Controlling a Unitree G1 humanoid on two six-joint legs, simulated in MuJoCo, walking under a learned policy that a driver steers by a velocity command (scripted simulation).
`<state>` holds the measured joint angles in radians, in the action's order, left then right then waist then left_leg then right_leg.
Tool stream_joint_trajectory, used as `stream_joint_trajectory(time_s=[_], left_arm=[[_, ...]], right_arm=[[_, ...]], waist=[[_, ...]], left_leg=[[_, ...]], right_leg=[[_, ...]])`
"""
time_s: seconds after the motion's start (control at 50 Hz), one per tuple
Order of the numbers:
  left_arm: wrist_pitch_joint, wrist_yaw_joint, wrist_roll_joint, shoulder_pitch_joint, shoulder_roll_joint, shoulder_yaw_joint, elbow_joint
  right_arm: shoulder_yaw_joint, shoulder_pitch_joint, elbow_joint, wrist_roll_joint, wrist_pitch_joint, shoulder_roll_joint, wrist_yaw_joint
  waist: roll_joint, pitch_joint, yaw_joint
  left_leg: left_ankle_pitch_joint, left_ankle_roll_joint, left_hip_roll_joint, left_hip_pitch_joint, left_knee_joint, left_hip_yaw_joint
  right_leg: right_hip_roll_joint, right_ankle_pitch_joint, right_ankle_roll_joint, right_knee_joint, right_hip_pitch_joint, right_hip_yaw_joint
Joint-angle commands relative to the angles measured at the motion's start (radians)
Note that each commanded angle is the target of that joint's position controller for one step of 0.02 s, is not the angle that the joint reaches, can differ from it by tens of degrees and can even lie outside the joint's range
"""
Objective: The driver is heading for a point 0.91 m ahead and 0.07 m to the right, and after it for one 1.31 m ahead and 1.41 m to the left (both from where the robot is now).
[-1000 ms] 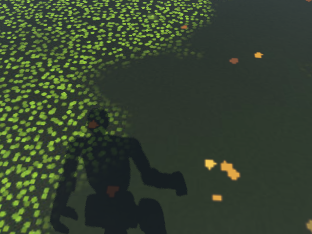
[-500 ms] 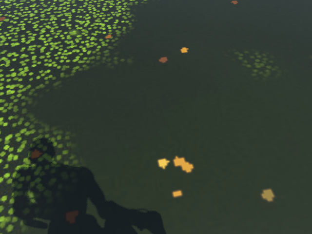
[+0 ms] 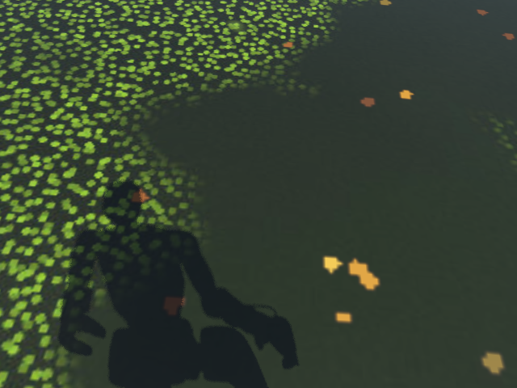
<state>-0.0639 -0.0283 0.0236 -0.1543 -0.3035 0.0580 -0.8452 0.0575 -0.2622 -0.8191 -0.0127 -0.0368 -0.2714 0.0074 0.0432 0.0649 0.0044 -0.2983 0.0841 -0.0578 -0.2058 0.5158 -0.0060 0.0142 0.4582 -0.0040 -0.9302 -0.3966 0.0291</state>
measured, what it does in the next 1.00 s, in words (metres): walks ahead: right foot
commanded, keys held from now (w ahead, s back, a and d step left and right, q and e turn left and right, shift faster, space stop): w+q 0.12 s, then w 0.04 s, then w+e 0.68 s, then w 0.02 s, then w+q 0.14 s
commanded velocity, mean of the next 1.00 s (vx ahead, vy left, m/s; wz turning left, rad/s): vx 0.41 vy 0.00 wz -0.13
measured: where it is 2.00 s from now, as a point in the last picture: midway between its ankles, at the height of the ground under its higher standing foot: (284, 223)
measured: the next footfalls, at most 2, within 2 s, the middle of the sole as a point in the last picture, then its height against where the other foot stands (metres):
right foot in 0.54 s outside the picture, level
left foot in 1.06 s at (266, 313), level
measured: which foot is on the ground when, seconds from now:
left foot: down 0.00-0.56, up 0.58-1.00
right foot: up 0.00-0.52, down 0.54-1.00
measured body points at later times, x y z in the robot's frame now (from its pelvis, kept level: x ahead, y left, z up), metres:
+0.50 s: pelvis +0.15 -0.02 -0.01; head +0.17 -0.03 +0.44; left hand +0.32 +0.24 -0.11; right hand +0.13 -0.30 -0.14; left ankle -0.01 +0.07 -0.74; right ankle +0.26 -0.12 -0.72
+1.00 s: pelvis +0.44 -0.08 +0.00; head +0.48 -0.10 +0.44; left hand +0.45 +0.20 -0.13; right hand +0.61 -0.34 -0.10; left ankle +0.64 -0.01 -0.71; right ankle +0.28 -0.12 -0.74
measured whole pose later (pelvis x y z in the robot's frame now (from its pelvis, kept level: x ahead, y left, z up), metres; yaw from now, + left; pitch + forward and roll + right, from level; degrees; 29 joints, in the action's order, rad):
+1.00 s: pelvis +0.44 -0.08 +0.00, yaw -12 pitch +2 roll -1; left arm 0.06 -0.01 0.01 -0.44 -0.26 0.04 -0.91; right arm 0.00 -0.02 -0.74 -0.03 0.04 -0.26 0.04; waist -0.04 0.05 -0.08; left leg 0.02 0.02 0.03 -0.61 0.57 0.04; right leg -0.15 0.31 0.13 -0.19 0.11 -0.17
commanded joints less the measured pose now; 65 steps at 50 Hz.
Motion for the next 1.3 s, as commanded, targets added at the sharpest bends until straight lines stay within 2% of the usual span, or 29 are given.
stream_joint_trajectory(time_s=[0.02, 0.1, 0.2, 0.3, 0.38, 0.46, 0.5, 0.52, 0.54, 0.56, 0.58, 0.6, 0.64, 0.68, 0.72, 0.82, 0.9, 0.96, 1.0, 1.04, 1.06, 1.08, 1.1, 1.12, 1.14, 1.16, 1.18, 1.22, 1.3], left_arm=[[0.028, 0.026, 0.019, 0.050, -0.115, 0.026, 0.073], [0.049, 0.046, 0.020, 0.057, -0.086, 0.021, 0.068], [0.068, 0.050, 0.019, 0.069, -0.072, 0.015, 0.062], [0.082, 0.060, 0.010, 0.131, -0.068, 0.008, 0.084], [0.091, 0.073, 0.007, 0.162, -0.060, 0.002, 0.111], [0.095, 0.082, 0.007, 0.168, -0.052, -0.003, 0.143], [0.096, 0.074, 0.004, 0.077, -0.052, 0.002, 0.126], [0.100, 0.067, 0.004, -0.039, -0.063, 0.013, 0.091], [0.107, 0.057, 0.012, -0.194, -0.098, 0.031, 0.044], [0.112, 0.045, 0.029, -0.341, -0.204, 0.059, 0.030], [0.108, 0.049, 0.005, -0.338, -0.236, 0.062, 0.021], [0.104, 0.054, -0.019, -0.252, -0.202, 0.058, 0.027], [0.106, 0.053, -0.014, -0.156, -0.123, 0.039, 0.047], [0.115, 0.046, -0.016, -0.138, -0.100, 0.028, 0.043], [0.128, 0.044, -0.026, -0.170, -0.106, 0.030, 0.032], [0.125, 0.035, -0.029, -0.270, -0.112, 0.033, 0.002], [0.126, 0.023, -0.027, -0.339, -0.083, 0.022, -0.027], [0.135, 0.014, -0.013, -0.360, -0.084, 0.014, -0.046], [0.141, 0.007, -0.001, -0.325, -0.105, 0.015, -0.048], [0.140, 0.003, 0.016, -0.299, -0.124, 0.017, -0.051], [0.138, 0.006, 0.013, -0.278, -0.127, 0.016, -0.049], [0.143, 0.008, 0.010, -0.284, -0.085, 0.002, -0.019], [0.138, 0.019, -0.018, -0.415, -0.016, -0.008, -0.023], [0.144, 0.016, 0.023, -0.335, -0.101, 0.000, -0.015], [0.152, 0.022, 0.017, -0.235, -0.100, 0.000, 0.012], [0.159, 0.025, 0.018, -0.174, -0.094, -0.006, 0.029], [0.153, 0.030, 0.021, -0.149, -0.087, -0.007, 0.042], [0.127, 0.037, 0.029, -0.160, -0.061, -0.015, 0.057], [0.105, 0.044, 0.030, -0.060, -0.035, -0.029, 0.103]], right_arm=[[0.033, 0.000, 0.058, 0.004, 0.003, -0.139, -0.012], [0.040, -0.085, 0.031, 0.006, 0.035, -0.160, -0.005], [0.030, -0.143, -0.003, 0.000, 0.065, -0.140, -0.009], [0.027, -0.182, -0.033, -0.009, 0.089, -0.151, -0.012], [0.025, -0.198, -0.057, -0.018, 0.108, -0.145, -0.018], [0.021, -0.185, -0.077, -0.020, 0.120, -0.145, -0.024], [0.018, -0.154, -0.080, -0.016, 0.122, -0.153, -0.022], [0.017, -0.151, -0.087, -0.012, 0.118, -0.158, -0.020], [0.011, -0.154, -0.085, -0.010, 0.118, -0.157, -0.022], [-0.009, -0.158, -0.041, -0.002, 0.123, -0.104, -0.020], [-0.008, -0.161, -0.019, -0.008, 0.133, -0.084, -0.011], [-0.001, -0.092, -0.006, -0.029, 0.135, -0.135, -0.008], [-0.007, -0.026, 0.011, -0.019, 0.148, -0.120, 0.005], [-0.012, -0.044, 0.010, -0.038, 0.118, -0.104, 0.009], [-0.015, -0.038, 0.022, -0.045, 0.092, -0.091, 0.014], [-0.022, 0.184, 0.110, -0.039, 0.079, -0.077, 0.021], [-0.041, 0.290, 0.139, -0.028, 0.088, -0.045, 0.034], [-0.048, 0.356, 0.160, -0.015, 0.094, -0.049, 0.034], [-0.037, 0.290, 0.142, -0.013, 0.097, -0.083, 0.027], [-0.017, 0.088, 0.072, -0.006, 0.103, -0.130, 0.010], [-0.009, -0.058, 0.030, -0.011, 0.110, -0.143, -0.002], [0.008, -0.213, 0.006, -0.030, 0.112, -0.204, -0.017], [0.037, -0.211, -0.010, -0.032, 0.102, -0.278, -0.010], [0.025, -0.134, -0.002, 0.013, 0.092, -0.194, 0.009], [0.019, -0.043, 0.015, 0.015, 0.091, -0.159, 0.013], [0.014, -0.016, 0.014, 0.003, 0.093, -0.124, 0.015], [0.010, -0.024, 0.005, 0.001, 0.096, -0.113, 0.010], [0.009, -0.043, -0.020, 0.008, 0.106, -0.111, 0.006], [0.025, -0.097, -0.037, 0.012, 0.107, -0.148, 0.000]], waist=[[-0.190, 0.007, 0.012], [-0.122, -0.012, 0.028], [-0.157, -0.004, 0.052], [-0.135, 0.030, 0.083], [-0.118, 0.073, 0.081], [-0.124, 0.075, 0.059], [-0.126, 0.016, 0.007], [-0.102, -0.054, -0.049], [-0.075, -0.149, -0.111], [0.068, -0.255, -0.152], [0.217, -0.292, -0.096], [0.073, -0.168, -0.076], [-0.055, -0.043, -0.029], [-0.030, -0.038, 0.015], [-0.017, -0.045, 0.022], [-0.006, 0.001, -0.033], [0.012, -0.016, -0.081], [0.024, 0.001, -0.100], [0.037, -0.022, -0.051], [0.050, -0.122, 0.038], [0.028, -0.187, 0.113], [-0.073, -0.302, 0.154], [-0.319, -0.362, 0.068], [-0.139, -0.281, 0.058], [-0.094, -0.144, 0.033], [-0.038, -0.085, 0.026], [-0.030, -0.049, 0.008], [-0.065, -0.056, -0.031], [-0.088, -0.033, -0.019]], left_leg=[[-0.240, 0.137, 0.229, 0.107, -0.370, -0.395], [-0.151, 0.143, 0.218, 0.199, -0.377, -0.399], [-0.101, 0.152, 0.220, 0.224, -0.402, -0.376], [-0.057, 0.156, 0.260, 0.248, -0.424, -0.331], [0.034, 0.152, 0.291, 0.266, -0.425, -0.261], [0.339, 0.116, 0.305, 0.270, -0.365, -0.156], [0.718, 0.079, 0.282, 0.224, -0.227, -0.075], [0.898, 0.057, 0.251, 0.206, -0.048, -0.022], [0.878, 0.028, 0.213, 0.103, 0.176, 0.028], [0.515, -0.017, 0.140, -0.155, 0.531, 0.086], [-0.172, -0.041, -0.036, -0.422, 0.784, 0.024], [-0.115, -0.024, 0.044, -0.505, 0.840, -0.080], [0.019, -0.026, 0.125, -0.456, 0.723, -0.067], [0.023, -0.056, 0.150, -0.377, 0.633, -0.056], [0.027, -0.086, 0.144, -0.382, 0.590, -0.028], [0.200, -0.136, 0.127, -0.484, 0.366, 0.019], [0.340, -0.114, 0.094, -0.445, 0.171, 0.055], [0.359, -0.060, 0.075, -0.384, 0.061, 0.075], [0.282, -0.011, 0.043, -0.287, 0.010, 0.070], [0.176, 0.035, -0.012, -0.101, -0.008, 0.073], [0.215, 0.066, 0.013, 0.079, -0.068, 0.053], [0.170, 0.124, 0.206, 0.316, -0.038, -0.176], [0.205, 0.317, 0.442, 0.545, -0.105, -0.689], [0.133, 0.292, 0.394, 0.463, -0.197, -0.764], [0.119, 0.270, 0.361, 0.330, -0.217, -0.598], [0.222, 0.248, 0.315, 0.234, -0.240, -0.514], [0.310, 0.229, 0.276, 0.165, -0.253, -0.450], [0.407, 0.205, 0.222, 0.093, -0.275, -0.374], [0.362, 0.204, 0.175, 0.013, -0.329, -0.323]], right_leg=[[0.026, -0.107, -0.004, -0.095, -0.224, -0.062], [0.021, -0.199, -0.033, -0.038, -0.272, -0.062], [0.033, -0.250, -0.048, 0.095, -0.292, -0.037], [0.049, -0.276, -0.021, 0.169, -0.316, -0.022], [0.043, -0.272, 0.021, 0.209, -0.327, -0.037], [0.013, -0.239, 0.076, 0.273, -0.232, 0.005], [-0.053, -0.220, 0.116, 0.328, -0.017, 0.070], [-0.099, -0.244, 0.136, 0.383, 0.143, 0.092], [-0.096, -0.242, 0.166, 0.416, 0.363, 0.048], [0.166, 0.013, 0.256, 0.511, 0.598, -0.345], [0.347, -0.023, 0.351, 0.697, 0.687, -0.866], [0.317, -0.058, 0.343, 0.686, 0.598, -0.766], [0.231, -0.289, 0.299, 0.694, 0.375, -0.509], [0.153, -0.444, 0.266, 0.714, 0.286, -0.395], [0.126, -0.555, 0.275, 0.724, 0.268, -0.351], [0.072, -0.659, 0.231, 0.741, 0.280, -0.319], [0.056, -0.805, 0.174, 0.716, 0.363, -0.274], [0.094, -0.869, 0.154, 0.734, 0.431, -0.262], [0.122, -1.049, 0.132, 0.673, 0.489, -0.233], [0.122, -1.293, 0.112, 0.445, 0.541, -0.195], [0.102, -1.235, 0.107, 0.252, 0.476, -0.158], [0.058, -0.918, 0.102, -0.030, 0.301, -0.118], [-0.148, -0.031, 0.037, -0.405, -0.084, -0.038], [-0.095, -0.002, 0.064, -0.432, -0.184, -0.121], [-0.042, -0.099, 0.064, -0.396, -0.224, -0.131], [-0.015, -0.139, 0.060, -0.350, -0.213, -0.116], [0.006, -0.143, 0.050, -0.308, -0.197, -0.112], [0.026, -0.140, 0.021, -0.220, -0.140, -0.099], [0.047, -0.195, -0.032, -0.053, -0.171, -0.051]])
Keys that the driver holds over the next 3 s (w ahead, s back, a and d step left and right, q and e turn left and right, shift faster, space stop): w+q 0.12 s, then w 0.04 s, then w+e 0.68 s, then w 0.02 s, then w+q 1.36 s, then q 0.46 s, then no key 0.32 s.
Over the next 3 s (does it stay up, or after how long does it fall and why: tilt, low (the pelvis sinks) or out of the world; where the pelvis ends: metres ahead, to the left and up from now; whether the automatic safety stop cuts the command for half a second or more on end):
stays up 1.26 0.02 0.00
